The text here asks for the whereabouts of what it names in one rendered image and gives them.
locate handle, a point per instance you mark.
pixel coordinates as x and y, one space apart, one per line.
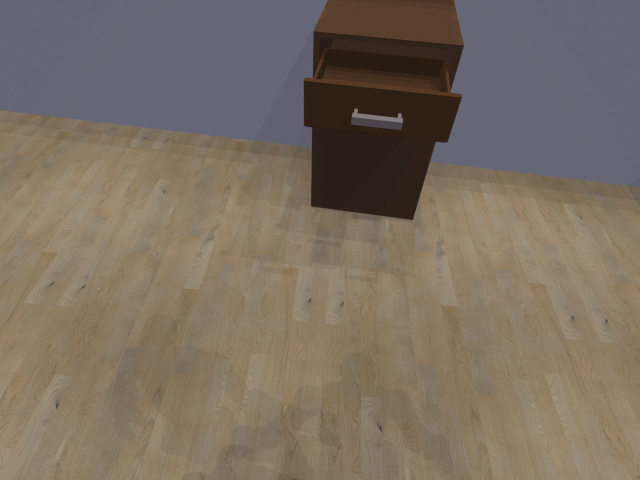
377 121

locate cabinet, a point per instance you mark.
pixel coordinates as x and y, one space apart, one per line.
367 173

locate drawer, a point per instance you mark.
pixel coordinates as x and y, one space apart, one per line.
384 85

